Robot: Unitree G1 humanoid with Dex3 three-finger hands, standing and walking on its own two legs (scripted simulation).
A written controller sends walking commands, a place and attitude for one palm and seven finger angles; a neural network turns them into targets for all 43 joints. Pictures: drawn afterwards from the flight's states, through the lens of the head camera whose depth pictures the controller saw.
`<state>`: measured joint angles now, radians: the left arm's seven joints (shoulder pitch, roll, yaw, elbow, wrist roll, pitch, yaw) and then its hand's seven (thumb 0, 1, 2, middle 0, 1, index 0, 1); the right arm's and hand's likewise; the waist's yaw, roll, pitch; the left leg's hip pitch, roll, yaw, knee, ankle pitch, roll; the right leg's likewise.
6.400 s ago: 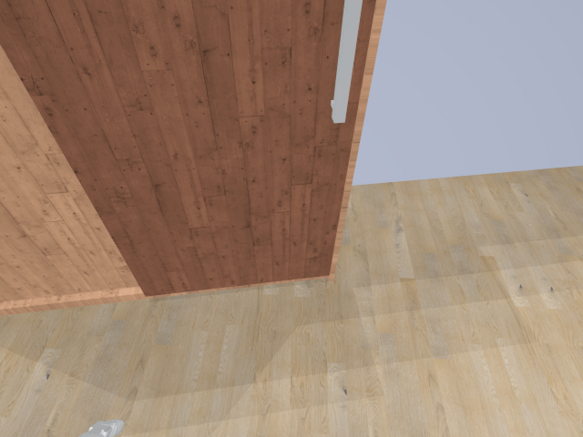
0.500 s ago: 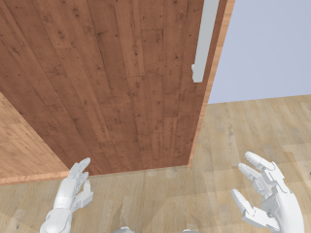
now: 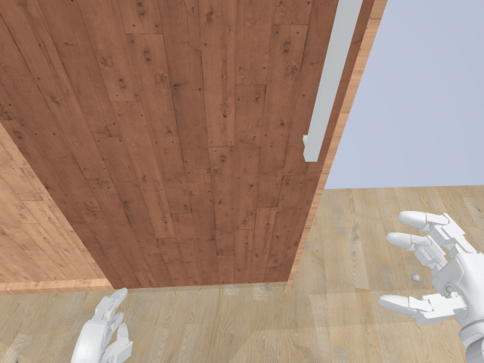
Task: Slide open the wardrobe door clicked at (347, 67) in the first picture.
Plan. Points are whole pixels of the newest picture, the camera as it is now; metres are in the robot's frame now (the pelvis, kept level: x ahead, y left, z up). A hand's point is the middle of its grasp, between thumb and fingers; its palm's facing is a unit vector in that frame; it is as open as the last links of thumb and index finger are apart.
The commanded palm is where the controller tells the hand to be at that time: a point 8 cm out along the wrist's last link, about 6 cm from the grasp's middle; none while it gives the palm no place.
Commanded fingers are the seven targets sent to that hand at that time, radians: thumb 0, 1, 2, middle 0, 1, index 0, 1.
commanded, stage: raise the hand with hooked fingers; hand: right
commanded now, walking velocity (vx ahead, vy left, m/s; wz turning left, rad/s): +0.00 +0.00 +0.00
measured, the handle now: (324, 83) +0.55 -0.13 +0.22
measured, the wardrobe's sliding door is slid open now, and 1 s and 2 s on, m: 0.00 0.00 0.00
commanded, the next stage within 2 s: move the hooked fingers beside the handle in 1.06 s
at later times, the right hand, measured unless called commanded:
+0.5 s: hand (475, 212) +0.26 -0.26 +0.21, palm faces +0.02 +0.99 -0.12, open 14.0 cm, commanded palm +0.23 -0.31 +0.22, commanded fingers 0.00 0.50 -0.30 0.30 1.20 0.30 1.20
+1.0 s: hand (477, 200) +0.27 -0.27 +0.22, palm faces +0.02 +1.00 -0.09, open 14.0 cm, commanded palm +0.24 -0.30 +0.23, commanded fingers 0.00 0.50 -0.30 0.30 1.20 0.30 1.20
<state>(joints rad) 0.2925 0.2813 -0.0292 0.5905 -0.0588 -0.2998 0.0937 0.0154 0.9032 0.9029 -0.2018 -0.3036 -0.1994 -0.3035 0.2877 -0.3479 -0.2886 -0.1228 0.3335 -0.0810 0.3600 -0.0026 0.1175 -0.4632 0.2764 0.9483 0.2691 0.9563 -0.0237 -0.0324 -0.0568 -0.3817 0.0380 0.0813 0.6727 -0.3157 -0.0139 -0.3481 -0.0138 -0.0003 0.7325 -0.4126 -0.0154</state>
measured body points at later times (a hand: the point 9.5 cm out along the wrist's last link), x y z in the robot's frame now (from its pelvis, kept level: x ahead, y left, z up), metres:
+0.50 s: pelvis +0.00 +0.01 +0.02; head -0.02 +0.03 +0.47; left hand +0.19 +0.22 -0.05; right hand +0.25 -0.32 +0.22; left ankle +0.02 +0.13 -0.72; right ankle -0.02 -0.11 -0.72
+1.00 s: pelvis +0.00 +0.01 +0.02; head -0.03 +0.03 +0.47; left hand +0.19 +0.24 -0.04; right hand +0.27 -0.32 +0.22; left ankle +0.02 +0.13 -0.72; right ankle -0.02 -0.11 -0.72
